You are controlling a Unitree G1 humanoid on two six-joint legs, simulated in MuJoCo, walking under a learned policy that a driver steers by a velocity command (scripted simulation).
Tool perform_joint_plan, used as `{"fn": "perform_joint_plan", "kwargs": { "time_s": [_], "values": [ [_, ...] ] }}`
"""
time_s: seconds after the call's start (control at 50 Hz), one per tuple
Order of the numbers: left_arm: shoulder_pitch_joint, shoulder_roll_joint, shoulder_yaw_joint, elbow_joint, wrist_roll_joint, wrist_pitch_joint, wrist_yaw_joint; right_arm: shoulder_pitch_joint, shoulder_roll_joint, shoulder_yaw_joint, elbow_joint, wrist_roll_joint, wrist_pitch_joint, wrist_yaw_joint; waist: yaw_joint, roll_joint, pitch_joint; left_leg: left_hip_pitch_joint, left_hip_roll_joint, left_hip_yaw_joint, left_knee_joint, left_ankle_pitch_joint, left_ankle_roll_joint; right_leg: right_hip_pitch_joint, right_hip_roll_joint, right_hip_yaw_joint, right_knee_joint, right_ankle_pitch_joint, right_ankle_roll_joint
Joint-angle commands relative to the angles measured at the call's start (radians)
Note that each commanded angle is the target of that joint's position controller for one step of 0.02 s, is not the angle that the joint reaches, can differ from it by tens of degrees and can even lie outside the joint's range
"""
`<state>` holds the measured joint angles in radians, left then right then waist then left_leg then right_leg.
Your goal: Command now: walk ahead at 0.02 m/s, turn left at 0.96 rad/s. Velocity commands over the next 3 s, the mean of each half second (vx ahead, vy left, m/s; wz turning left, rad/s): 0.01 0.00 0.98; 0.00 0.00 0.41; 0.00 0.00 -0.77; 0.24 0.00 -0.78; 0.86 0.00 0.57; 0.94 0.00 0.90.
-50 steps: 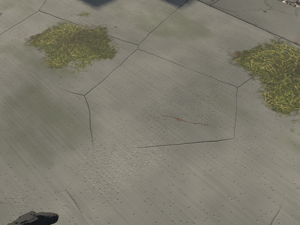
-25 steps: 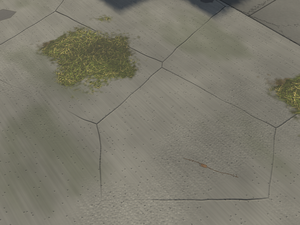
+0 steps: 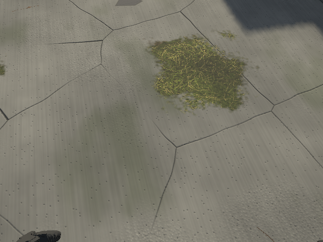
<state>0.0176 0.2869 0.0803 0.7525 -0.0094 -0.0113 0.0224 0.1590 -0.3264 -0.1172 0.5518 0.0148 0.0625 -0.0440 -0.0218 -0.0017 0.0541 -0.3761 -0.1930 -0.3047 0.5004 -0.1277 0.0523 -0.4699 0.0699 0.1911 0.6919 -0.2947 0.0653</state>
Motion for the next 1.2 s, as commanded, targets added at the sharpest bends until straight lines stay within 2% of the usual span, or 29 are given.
{"fn": "perform_joint_plan", "kwargs": {
  "time_s": [0.02,0.06,0.08,0.1,0.12,0.14,0.2,0.3,0.4,0.5,0.52,0.54,0.56,0.58,0.6,0.62,0.64,0.7,0.82,0.88,0.94,0.96,0.98,1.0,1.02,1.04,1.1,1.16,1.2],
  "values": [
    [-0.010,0.097,0.029,-0.070,-0.002,-0.036,-0.011,-0.012,-0.140,-0.036,-0.086,0.004,-0.003,0.005,-0.003,0.196,-0.182,0.173,0.227,-0.305,-0.089,0.011,0.107,0.085,0.013,-0.023,-0.140,0.010,-0.020],
    [0.065,0.124,0.046,-0.046,0.002,-0.040,-0.014,-0.039,-0.125,-0.026,-0.100,0.017,-0.001,0.010,0.033,0.151,-0.185,0.093,0.165,-0.282,-0.006,-0.108,0.062,0.259,-0.049,-0.029,-0.345,0.165,-0.049],
    [0.060,0.175,0.055,-0.058,0.015,-0.030,-0.010,0.042,-0.067,-0.008,-0.090,0.012,0.002,0.014,-0.013,-0.024,-0.229,-0.023,0.074,-0.158,0.186,-0.424,0.020,0.401,-0.248,0.123,-0.364,0.202,-0.128],
    [0.052,0.214,0.058,-0.066,0.050,-0.019,-0.008,0.035,-0.091,-0.013,-0.122,0.018,-0.007,0.019,-0.034,-0.295,-0.179,-0.198,-0.028,0.051,0.425,-0.521,-0.032,0.363,-0.404,0.348,-0.424,0.289,-0.274],
    [0.019,0.164,0.052,-0.096,0.055,-0.024,-0.003,0.040,-0.184,-0.037,-0.108,0.001,-0.021,0.029,-0.034,-0.255,-0.143,-0.258,0.073,0.073,0.601,-0.453,-0.078,0.329,-0.457,0.374,-0.425,0.284,-0.324],
    [-0.020,0.116,0.038,-0.116,0.041,-0.021,0.009,0.051,-0.211,-0.046,-0.079,0.005,-0.019,0.034,-0.033,-0.177,-0.122,-0.261,0.110,0.102,0.666,-0.378,-0.094,0.312,-0.401,0.247,-0.400,0.243,-0.293],
    [-0.007,0.108,0.024,-0.128,0.020,0.001,0.038,0.064,-0.137,-0.021,-0.056,0.010,0.000,0.037,-0.007,-0.084,-0.072,-0.312,0.162,0.189,0.794,-0.255,-0.123,0.307,-0.303,0.043,-0.386,0.241,-0.247],
    [0.108,0.157,0.038,-0.110,0.037,0.018,0.038,-0.048,-0.088,0.005,-0.107,0.018,-0.007,0.038,0.077,-0.142,-0.108,-0.354,0.265,0.276,0.618,-0.229,-0.165,0.453,-0.341,-0.079,-0.400,0.357,-0.292],
    [0.072,0.196,0.057,-0.112,0.026,0.020,0.013,-0.035,-0.071,0.010,-0.093,0.010,-0.002,0.050,0.059,-0.162,-0.140,-0.157,0.284,0.345,0.396,-0.211,-0.136,0.389,-0.373,-0.226,-0.388,0.384,-0.267],
    [0.067,0.185,0.066,-0.091,-0.020,0.005,-0.015,0.029,-0.085,-0.017,-0.061,0.015,0.026,0.064,-0.002,-0.150,-0.155,0.071,0.235,0.406,0.061,-0.124,-0.041,0.367,-0.401,-0.323,-0.237,0.348,-0.168],
    [0.111,0.144,0.058,-0.070,-0.021,0.005,-0.021,0.104,-0.118,-0.037,-0.031,0.013,0.024,0.054,-0.028,-0.077,-0.168,0.222,0.212,0.369,-0.041,-0.024,0.003,0.276,-0.353,-0.375,-0.103,0.276,-0.109],
    [0.115,0.100,0.047,-0.090,0.007,0.005,-0.025,0.185,-0.246,-0.077,-0.024,0.014,0.015,0.036,-0.043,0.195,-0.147,0.428,0.392,0.059,-0.121,0.372,0.099,-0.025,-0.236,-0.444,0.215,-0.104,-0.017],
    [0.048,0.062,0.028,-0.180,0.040,-0.003,-0.017,0.125,-0.336,-0.079,-0.059,-0.025,-0.014,0.037,0.005,0.377,-0.214,0.466,0.575,-0.295,-0.104,0.479,0.311,-0.307,-0.103,-0.289,0.455,-0.393,0.034],
    [-0.036,0.122,0.042,-0.182,0.033,-0.007,-0.008,0.122,-0.261,-0.067,-0.066,-0.035,-0.043,0.051,-0.070,0.220,-0.253,0.451,0.555,-0.240,-0.136,0.411,0.321,-0.329,-0.105,-0.155,0.555,-0.353,0.018],
    [-0.058,0.122,0.041,-0.189,0.015,-0.011,-0.002,0.108,-0.234,-0.052,-0.045,-0.028,-0.060,0.048,-0.041,0.192,-0.207,0.410,0.501,-0.168,-0.141,0.341,0.267,-0.333,-0.108,-0.125,0.548,-0.262,-0.012],
    [-0.026,0.126,0.045,-0.168,0.018,-0.012,0.009,0.057,-0.204,-0.044,-0.043,-0.005,-0.061,0.038,-0.003,0.124,-0.174,0.370,0.446,-0.107,-0.133,0.278,0.209,-0.325,-0.123,-0.109,0.505,-0.174,-0.022],
    [-0.001,0.142,0.050,-0.160,0.028,-0.010,0.015,0.005,-0.175,-0.032,-0.051,0.011,-0.052,0.028,0.024,0.128,-0.162,0.319,0.423,-0.074,-0.128,0.278,0.181,-0.292,-0.124,-0.104,0.461,-0.119,-0.020],
    [0.072,0.124,0.044,-0.123,0.023,-0.006,0.004,-0.043,-0.153,-0.015,-0.065,-0.006,-0.041,0.008,0.056,0.126,-0.203,0.251,0.379,-0.011,-0.109,0.345,0.166,-0.180,-0.079,-0.133,0.406,-0.020,0.002],
    [0.087,0.058,-0.001,-0.101,0.006,0.016,-0.022,-0.034,-0.047,0.043,-0.002,-0.041,-0.050,0.016,0.012,0.150,-0.203,0.156,0.374,0.072,-0.091,0.264,0.154,0.052,-0.139,-0.171,0.143,0.014,0.006],
    [0.076,0.102,0.006,-0.120,-0.006,0.018,-0.031,-0.044,-0.077,0.044,0.030,-0.049,-0.059,0.033,0.000,0.167,-0.116,0.092,0.394,0.065,-0.102,0.131,0.161,0.124,-0.119,-0.206,0.053,-0.019,-0.027],
    [0.096,0.137,0.014,-0.139,-0.008,0.010,-0.034,-0.025,-0.127,0.025,0.051,-0.021,-0.053,0.020,0.015,0.131,-0.063,0.140,0.385,0.067,-0.037,0.106,0.127,0.121,-0.090,-0.224,-0.129,0.100,-0.073],
    [0.100,0.165,0.019,-0.149,-0.003,0.007,-0.033,-0.003,-0.121,0.021,0.054,-0.018,-0.055,0.012,0.004,0.070,-0.066,0.147,0.344,0.097,0.024,0.030,0.087,0.136,-0.121,-0.157,-0.163,0.307,-0.099],
    [0.105,0.222,0.034,-0.157,-0.001,0.003,-0.030,0.029,-0.100,0.020,0.041,-0.038,-0.061,0.005,-0.041,-0.073,-0.080,0.105,0.237,0.193,0.134,-0.067,0.028,0.161,-0.192,-0.020,-0.165,0.524,-0.155],
    [0.150,0.236,0.045,-0.148,-0.010,0.001,-0.030,-0.028,-0.080,0.023,0.020,-0.049,-0.065,-0.001,-0.011,-0.200,-0.097,0.023,0.129,0.304,0.277,-0.161,-0.049,0.191,-0.287,0.168,-0.249,0.534,-0.269],
    [0.217,0.228,0.045,-0.140,0.003,-0.001,-0.026,-0.107,-0.064,0.024,-0.005,-0.041,-0.067,-0.003,0.047,-0.271,-0.097,-0.112,0.068,0.289,0.406,-0.376,-0.079,0.279,-0.364,0.344,-0.326,0.538,-0.368],
    [0.281,0.219,0.045,-0.128,0.017,-0.010,-0.020,-0.148,-0.055,0.025,-0.023,-0.030,-0.067,-0.003,0.090,-0.261,-0.129,-0.223,0.074,0.223,0.580,-0.560,-0.087,0.376,-0.400,0.413,-0.360,0.525,-0.404],
    [0.169,0.202,0.051,-0.157,-0.015,-0.004,0.009,-0.120,-0.031,0.025,-0.006,-0.016,-0.062,0.008,0.026,-0.120,-0.150,-0.250,0.137,0.169,0.557,-0.419,-0.098,0.387,-0.296,0.258,-0.307,0.478,-0.288],
    [0.143,0.193,0.061,-0.177,-0.023,0.047,0.028,-0.127,0.020,0.037,0.005,-0.010,-0.076,0.026,0.030,-0.140,-0.178,-0.123,0.103,0.214,0.311,-0.317,-0.120,0.343,-0.216,0.219,-0.296,0.421,-0.242],
    [0.137,0.202,0.069,-0.192,-0.022,0.061,0.028,-0.086,0.010,0.034,0.027,0.000,-0.083,0.040,0.029,-0.170,-0.202,-0.017,0.084,0.221,0.173,-0.262,-0.117,0.302,-0.205,0.243,-0.294,0.388,-0.235]
  ]
}}
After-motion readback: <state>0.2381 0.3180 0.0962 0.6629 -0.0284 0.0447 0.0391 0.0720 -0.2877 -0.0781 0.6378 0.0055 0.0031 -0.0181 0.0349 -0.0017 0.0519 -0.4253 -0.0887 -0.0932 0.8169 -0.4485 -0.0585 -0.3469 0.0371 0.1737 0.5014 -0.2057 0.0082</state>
